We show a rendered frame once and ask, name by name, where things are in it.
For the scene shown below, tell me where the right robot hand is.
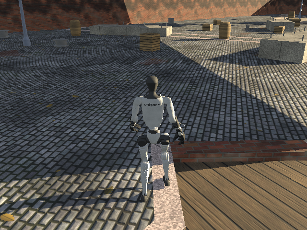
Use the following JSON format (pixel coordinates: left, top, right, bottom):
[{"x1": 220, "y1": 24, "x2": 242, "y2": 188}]
[{"x1": 174, "y1": 133, "x2": 185, "y2": 145}]

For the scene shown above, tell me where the robot head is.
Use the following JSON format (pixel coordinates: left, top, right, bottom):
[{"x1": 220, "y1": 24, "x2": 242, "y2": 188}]
[{"x1": 144, "y1": 76, "x2": 160, "y2": 99}]

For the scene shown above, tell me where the robot right forearm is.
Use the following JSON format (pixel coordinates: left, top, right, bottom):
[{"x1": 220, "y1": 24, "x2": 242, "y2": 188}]
[{"x1": 172, "y1": 116, "x2": 183, "y2": 136}]

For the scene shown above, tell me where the robot left forearm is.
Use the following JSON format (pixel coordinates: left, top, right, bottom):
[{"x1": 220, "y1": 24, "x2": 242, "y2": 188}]
[{"x1": 130, "y1": 115, "x2": 136, "y2": 127}]

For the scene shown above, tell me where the left robot hand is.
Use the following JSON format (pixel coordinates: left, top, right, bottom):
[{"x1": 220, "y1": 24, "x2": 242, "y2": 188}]
[{"x1": 130, "y1": 124, "x2": 141, "y2": 132}]

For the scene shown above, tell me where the robot right upper arm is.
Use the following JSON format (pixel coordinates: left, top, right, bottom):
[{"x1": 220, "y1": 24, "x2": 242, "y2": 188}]
[{"x1": 163, "y1": 96, "x2": 176, "y2": 123}]

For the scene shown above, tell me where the robot left upper arm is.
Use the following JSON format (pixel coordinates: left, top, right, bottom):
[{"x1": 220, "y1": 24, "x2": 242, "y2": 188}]
[{"x1": 131, "y1": 96, "x2": 143, "y2": 122}]

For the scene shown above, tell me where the humanoid robot torso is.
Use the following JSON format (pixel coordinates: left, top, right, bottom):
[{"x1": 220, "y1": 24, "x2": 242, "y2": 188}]
[{"x1": 142, "y1": 95, "x2": 164, "y2": 144}]

